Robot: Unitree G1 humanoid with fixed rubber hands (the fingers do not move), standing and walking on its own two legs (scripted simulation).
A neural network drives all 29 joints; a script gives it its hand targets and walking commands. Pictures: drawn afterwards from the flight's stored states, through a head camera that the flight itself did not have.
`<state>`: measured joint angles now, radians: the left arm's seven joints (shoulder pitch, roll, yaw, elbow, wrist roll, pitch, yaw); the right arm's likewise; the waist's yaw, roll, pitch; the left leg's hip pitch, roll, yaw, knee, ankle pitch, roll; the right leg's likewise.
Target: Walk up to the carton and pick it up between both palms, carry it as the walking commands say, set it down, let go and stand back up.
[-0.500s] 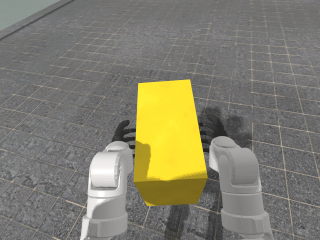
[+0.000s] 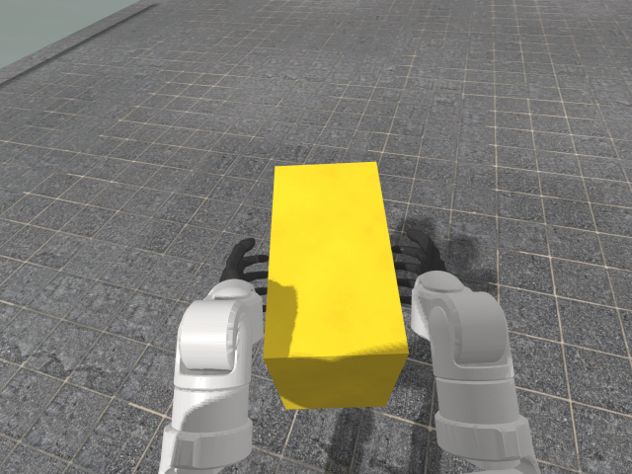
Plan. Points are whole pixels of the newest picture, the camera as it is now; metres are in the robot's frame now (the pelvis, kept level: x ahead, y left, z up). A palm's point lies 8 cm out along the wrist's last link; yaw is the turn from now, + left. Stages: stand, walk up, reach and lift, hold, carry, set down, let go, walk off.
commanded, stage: carry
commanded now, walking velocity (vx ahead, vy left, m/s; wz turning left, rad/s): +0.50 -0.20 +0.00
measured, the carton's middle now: (330, 287) +0.36 -0.01 +0.03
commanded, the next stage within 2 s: none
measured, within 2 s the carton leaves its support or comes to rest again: neither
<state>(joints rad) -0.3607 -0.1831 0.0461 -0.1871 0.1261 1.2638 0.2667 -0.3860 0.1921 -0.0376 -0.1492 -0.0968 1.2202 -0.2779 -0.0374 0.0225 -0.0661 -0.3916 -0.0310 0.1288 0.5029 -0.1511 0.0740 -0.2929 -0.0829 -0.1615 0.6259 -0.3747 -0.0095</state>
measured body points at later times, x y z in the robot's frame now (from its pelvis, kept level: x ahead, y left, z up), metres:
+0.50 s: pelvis +0.15 -0.06 +0.01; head +0.16 -0.07 +0.46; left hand +0.47 +0.05 +0.10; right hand +0.47 -0.18 +0.10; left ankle +0.08 +0.07 -0.73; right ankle +0.15 -0.14 -0.71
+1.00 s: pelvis +0.43 -0.13 -0.01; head +0.42 -0.16 +0.44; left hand +0.73 -0.01 +0.09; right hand +0.75 -0.24 +0.10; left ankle +0.52 +0.00 -0.71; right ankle +0.22 -0.16 -0.72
